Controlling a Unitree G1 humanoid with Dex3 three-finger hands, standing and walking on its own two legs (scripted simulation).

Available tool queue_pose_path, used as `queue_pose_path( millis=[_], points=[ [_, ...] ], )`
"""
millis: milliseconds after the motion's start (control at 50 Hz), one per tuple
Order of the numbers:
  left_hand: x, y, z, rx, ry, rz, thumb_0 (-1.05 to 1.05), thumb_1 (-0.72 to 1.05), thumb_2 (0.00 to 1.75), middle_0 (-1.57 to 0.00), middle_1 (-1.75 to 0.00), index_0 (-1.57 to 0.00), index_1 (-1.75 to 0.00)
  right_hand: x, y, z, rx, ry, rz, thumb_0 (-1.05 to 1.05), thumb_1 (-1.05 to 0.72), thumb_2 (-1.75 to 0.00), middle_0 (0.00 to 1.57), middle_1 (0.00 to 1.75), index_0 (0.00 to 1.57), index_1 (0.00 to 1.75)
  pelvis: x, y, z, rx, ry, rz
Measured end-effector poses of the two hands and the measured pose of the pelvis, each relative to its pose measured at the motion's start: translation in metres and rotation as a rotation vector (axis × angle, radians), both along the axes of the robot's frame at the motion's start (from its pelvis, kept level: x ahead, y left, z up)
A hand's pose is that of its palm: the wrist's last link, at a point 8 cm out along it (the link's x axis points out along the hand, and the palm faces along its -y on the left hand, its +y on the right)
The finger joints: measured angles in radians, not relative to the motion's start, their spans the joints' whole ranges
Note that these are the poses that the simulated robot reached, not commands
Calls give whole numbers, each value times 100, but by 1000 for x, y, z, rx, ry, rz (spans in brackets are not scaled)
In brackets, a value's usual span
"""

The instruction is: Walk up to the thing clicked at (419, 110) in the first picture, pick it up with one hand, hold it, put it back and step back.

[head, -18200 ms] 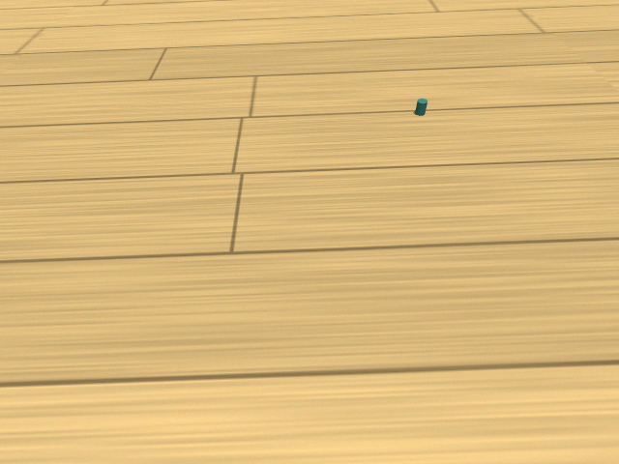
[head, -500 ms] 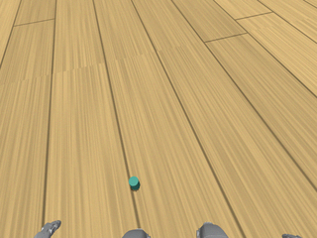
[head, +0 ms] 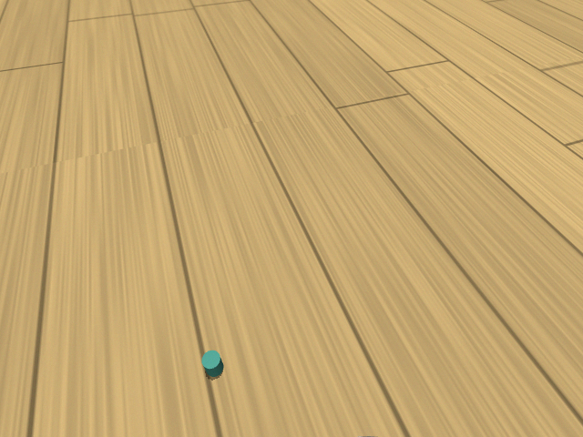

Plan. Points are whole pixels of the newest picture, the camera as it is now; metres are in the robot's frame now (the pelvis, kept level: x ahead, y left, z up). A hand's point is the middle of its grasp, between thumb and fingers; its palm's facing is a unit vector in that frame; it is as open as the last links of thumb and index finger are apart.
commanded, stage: walk up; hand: left
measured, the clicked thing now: (213, 363) +0.46 +0.26 -0.71
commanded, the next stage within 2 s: stand in 0.72 s
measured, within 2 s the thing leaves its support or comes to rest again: neither
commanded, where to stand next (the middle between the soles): +0.08 +0.01 m, yaw +2 degrees
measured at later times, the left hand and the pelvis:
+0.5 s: hand out of the picture +0.05 +0.33 -0.14, palm faces +0.06 -0.89 -0.46, open 7.4 cm; pelvis -0.02 +0.03 -0.01, yaw +3 degrees
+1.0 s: hand out of the picture +0.06 +0.20 -0.13, palm faces +0.00 -0.93 -0.37, open 7.4 cm; pelvis +0.00 -0.05 +0.01, yaw +0 degrees
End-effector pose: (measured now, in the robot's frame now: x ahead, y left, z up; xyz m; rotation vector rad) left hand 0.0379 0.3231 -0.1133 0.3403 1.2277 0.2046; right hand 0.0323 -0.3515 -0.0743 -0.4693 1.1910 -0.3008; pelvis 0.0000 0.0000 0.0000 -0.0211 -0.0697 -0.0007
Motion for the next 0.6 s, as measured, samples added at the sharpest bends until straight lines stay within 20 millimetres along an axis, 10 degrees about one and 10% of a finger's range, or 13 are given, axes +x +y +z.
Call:
queue_pose_path(
  millis=[160,440,600],
  points=[
    [22,-23,22,45,-99,-15,0,90,90,-21,-31,-21,-31,26,20,-37,124,15,18,1,-90,-90,20,30,20,30,-2,-5,2,11,7,26],
    [11,53,18,141,-95,59,0,90,90,-20,-30,-20,-30,29,78,-52,162,-15,71,1,-90,-90,20,30,20,30,-18,31,-13,39,12,56],
    [-4,29,2,56,-4,35,0,91,90,-20,-30,-20,-30,20,48,-25,84,-57,73,1,-90,-90,21,30,21,30,-18,11,-7,35,25,20]
  ],
)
